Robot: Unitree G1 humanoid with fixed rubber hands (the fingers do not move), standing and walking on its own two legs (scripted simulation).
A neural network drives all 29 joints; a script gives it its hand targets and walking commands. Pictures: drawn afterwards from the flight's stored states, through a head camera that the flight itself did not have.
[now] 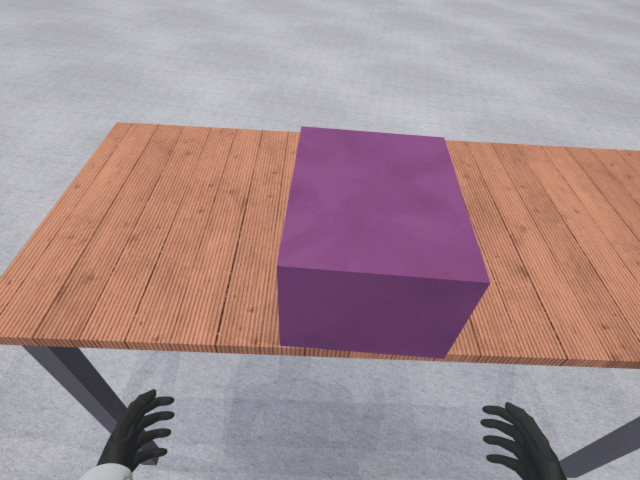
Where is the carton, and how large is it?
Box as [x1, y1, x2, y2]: [277, 126, 489, 358]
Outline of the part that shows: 301,126 277,261 280,345 443,358 489,284 485,267 443,137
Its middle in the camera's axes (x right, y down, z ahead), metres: +0.07 -0.01 +0.58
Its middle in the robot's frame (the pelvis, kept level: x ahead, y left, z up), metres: +0.46 -0.04 +0.07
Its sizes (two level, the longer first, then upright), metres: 0.296 0.231 0.173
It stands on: a table, 0.77 m high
